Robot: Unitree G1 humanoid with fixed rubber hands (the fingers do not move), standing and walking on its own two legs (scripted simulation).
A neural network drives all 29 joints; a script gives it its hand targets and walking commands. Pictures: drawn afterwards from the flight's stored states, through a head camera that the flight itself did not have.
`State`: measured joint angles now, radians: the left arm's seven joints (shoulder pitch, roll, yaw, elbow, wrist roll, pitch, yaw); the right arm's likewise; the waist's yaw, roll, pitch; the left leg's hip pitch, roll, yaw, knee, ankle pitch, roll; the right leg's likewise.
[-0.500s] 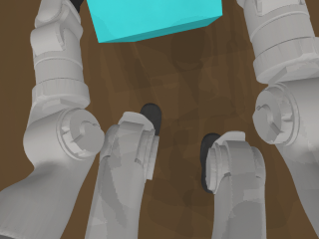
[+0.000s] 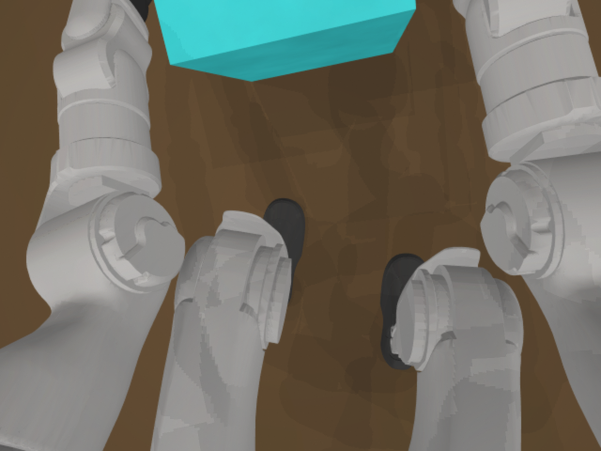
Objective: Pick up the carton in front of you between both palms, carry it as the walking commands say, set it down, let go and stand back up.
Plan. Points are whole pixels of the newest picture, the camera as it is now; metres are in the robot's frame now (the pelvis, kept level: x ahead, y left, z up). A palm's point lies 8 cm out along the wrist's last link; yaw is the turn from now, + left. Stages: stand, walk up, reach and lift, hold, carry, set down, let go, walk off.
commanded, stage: set down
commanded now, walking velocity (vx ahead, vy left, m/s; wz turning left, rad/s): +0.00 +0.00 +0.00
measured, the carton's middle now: out of the picture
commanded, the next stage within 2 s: let go in 1.32 s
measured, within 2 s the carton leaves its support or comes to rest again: neither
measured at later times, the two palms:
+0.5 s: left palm out of the picture +0.51 +0.28 -0.12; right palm out of the picture +0.62 -0.06 -0.11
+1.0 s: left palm out of the picture +0.50 +0.29 +0.05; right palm out of the picture +0.62 -0.07 +0.05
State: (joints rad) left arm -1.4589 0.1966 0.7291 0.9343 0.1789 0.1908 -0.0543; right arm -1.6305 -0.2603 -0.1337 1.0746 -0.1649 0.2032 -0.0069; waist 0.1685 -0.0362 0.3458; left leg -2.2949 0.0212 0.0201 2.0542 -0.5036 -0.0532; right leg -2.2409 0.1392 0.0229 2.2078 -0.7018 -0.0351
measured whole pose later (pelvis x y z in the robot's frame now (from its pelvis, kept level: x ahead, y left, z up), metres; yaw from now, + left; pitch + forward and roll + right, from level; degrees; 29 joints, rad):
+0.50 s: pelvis -0.03 +0.02 +0.00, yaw +0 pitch +38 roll +5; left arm -1.52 0.24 0.42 0.90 -0.13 0.19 0.16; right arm -1.84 -0.54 0.19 1.15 0.18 0.27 -0.04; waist 0.20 -0.04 0.42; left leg -2.26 0.04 0.08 1.99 -0.39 0.01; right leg -2.21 0.07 0.04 2.16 -0.60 -0.02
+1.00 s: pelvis -0.01 +0.02 +0.13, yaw -1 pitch +48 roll +2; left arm -1.31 0.19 0.48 0.72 -0.05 0.31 0.13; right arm -1.63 -0.47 -0.03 1.05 0.00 0.34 0.01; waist 0.22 -0.06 0.08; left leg -2.04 0.00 0.02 1.54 -0.34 -0.01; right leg -1.98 0.07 0.03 1.67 -0.52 -0.01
